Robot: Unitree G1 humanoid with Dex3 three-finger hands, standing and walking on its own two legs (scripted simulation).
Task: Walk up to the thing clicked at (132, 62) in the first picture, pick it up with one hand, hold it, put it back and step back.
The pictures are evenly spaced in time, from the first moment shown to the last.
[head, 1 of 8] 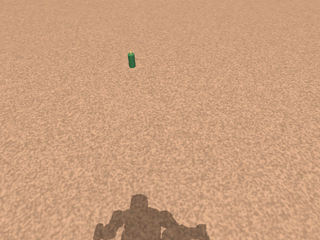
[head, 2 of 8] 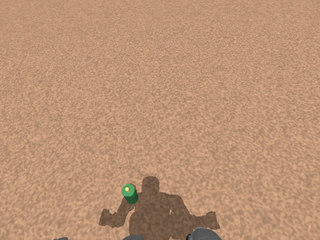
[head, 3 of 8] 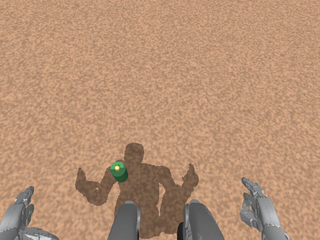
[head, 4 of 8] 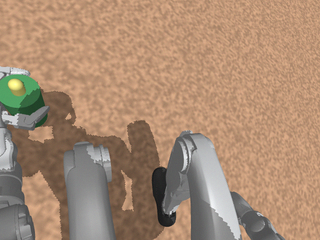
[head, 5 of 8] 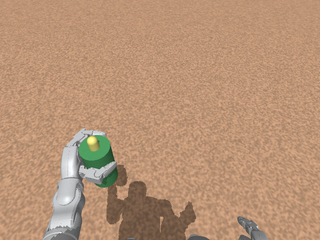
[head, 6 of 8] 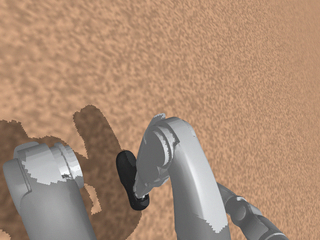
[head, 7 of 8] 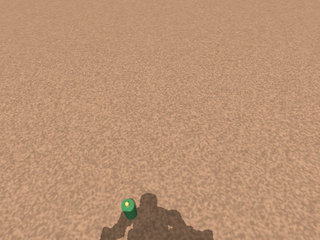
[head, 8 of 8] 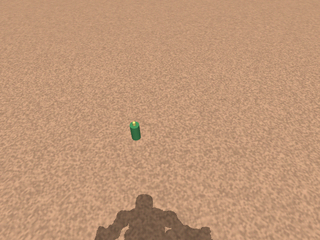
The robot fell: no
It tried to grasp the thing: yes
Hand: left
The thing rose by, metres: 0.66
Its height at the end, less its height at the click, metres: +0.00
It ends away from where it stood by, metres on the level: 0.01
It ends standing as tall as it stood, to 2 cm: yes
